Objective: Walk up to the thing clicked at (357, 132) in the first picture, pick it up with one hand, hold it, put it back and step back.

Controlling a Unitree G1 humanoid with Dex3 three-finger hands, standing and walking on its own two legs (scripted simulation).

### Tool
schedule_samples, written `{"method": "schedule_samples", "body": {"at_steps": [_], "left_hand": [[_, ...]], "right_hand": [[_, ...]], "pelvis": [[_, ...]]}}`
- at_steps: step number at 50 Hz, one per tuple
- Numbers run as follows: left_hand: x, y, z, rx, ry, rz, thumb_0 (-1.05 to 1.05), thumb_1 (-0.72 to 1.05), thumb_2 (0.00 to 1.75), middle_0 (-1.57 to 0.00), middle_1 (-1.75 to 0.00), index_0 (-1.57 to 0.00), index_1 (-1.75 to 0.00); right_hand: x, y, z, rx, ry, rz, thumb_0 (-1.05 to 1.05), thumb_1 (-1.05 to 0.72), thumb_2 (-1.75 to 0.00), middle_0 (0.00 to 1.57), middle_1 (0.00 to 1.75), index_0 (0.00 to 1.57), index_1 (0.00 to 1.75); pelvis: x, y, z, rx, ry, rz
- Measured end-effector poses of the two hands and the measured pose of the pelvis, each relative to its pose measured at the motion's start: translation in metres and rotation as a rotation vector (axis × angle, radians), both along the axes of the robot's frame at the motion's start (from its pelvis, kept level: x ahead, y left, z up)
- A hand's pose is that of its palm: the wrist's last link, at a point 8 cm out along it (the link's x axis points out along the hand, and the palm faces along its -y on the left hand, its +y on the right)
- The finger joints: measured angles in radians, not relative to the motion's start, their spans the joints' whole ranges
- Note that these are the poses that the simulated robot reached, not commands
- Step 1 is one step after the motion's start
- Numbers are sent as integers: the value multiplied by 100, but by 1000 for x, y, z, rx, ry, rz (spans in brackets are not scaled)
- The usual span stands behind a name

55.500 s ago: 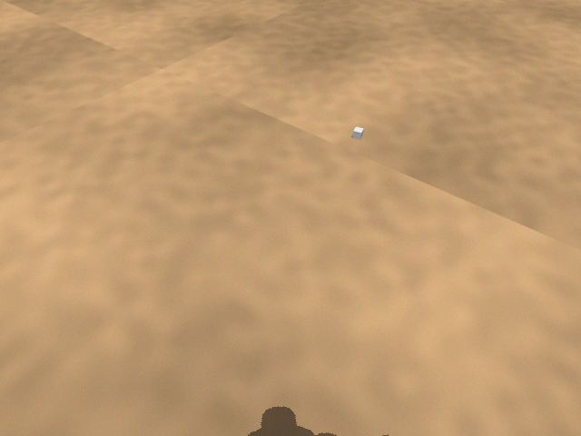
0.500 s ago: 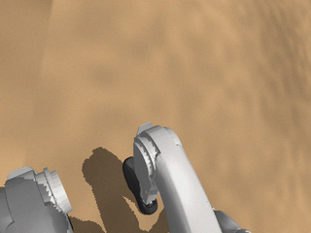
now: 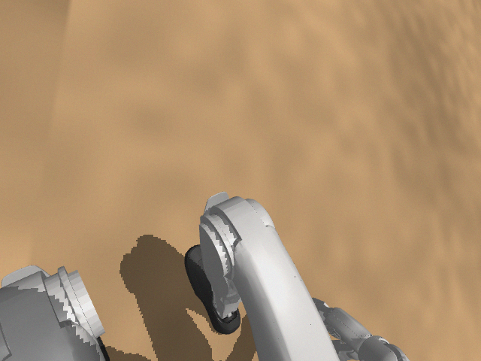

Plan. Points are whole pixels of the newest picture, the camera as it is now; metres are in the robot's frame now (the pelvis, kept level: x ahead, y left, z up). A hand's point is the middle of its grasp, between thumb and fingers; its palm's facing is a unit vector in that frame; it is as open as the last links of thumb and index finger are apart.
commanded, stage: rest palm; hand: left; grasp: from above
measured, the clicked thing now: out of the picture +0.47 +0.31 -0.27
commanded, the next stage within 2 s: close in 0.10 s
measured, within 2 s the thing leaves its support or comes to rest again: neither
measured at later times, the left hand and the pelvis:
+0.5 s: hand out of the picture +0.44 +0.27 -0.25, palm faces -0.42 +0.00 -0.91, open 13.8 cm; pelvis +0.00 +0.00 +0.01, yaw -1 degrees
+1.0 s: hand out of the picture +0.44 +0.27 -0.26, palm faces -0.49 -0.04 -0.87, open 13.4 cm; pelvis +0.00 +0.00 +0.00, yaw -1 degrees
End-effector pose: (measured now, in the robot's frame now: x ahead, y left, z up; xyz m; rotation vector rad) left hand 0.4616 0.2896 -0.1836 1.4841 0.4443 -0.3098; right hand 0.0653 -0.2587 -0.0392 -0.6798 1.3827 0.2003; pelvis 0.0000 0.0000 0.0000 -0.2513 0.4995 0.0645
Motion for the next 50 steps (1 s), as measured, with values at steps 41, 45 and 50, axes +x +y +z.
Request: {"method": "schedule_samples", "body": {"at_steps": [41,45,50], "left_hand": [[-4,1,-17,-31,83,-40,0,-43,97,-9,-98,-10,-97],[-9,-4,-19,-63,77,-109,0,-41,96,-10,-98,-11,-97],[-14,-13,-16,-67,19,-178,0,-38,95,-11,-98,-13,-96]], "right_hand": [[-15,3,6,-15,72,-8,0,-91,-90,20,30,20,30],[-16,7,5,-15,92,7,0,-91,-90,20,30,20,30],[-11,11,4,-15,89,43,0,-91,-90,21,30,20,30]], "pelvis": [[0,-1,3,-9,-16,0],[0,-2,4,-13,-24,0],[-1,-2,4,-13,-34,-2]]}}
